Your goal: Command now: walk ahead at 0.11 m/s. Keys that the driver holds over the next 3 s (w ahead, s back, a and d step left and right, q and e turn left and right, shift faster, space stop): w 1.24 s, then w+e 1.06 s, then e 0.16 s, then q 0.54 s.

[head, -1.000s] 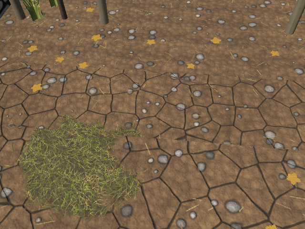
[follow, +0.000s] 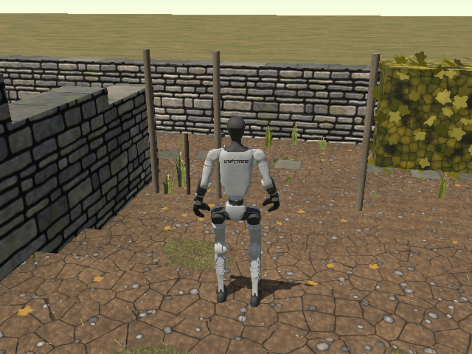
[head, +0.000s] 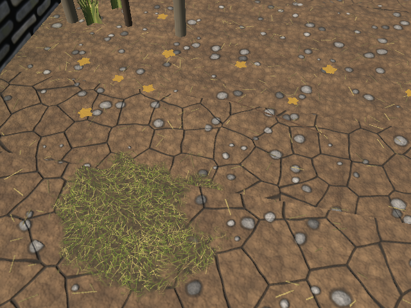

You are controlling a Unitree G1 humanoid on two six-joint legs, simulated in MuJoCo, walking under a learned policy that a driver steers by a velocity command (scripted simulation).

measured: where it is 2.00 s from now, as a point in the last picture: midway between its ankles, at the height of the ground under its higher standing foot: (241, 201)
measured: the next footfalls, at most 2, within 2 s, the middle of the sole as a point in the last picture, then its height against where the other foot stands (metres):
left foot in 0.54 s outside the picture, level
right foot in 0.94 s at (254, 303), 0.18 m lower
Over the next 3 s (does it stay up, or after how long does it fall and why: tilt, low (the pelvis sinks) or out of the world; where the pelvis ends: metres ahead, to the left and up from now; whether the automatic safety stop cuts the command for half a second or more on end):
stays up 1.36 -0.30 -0.35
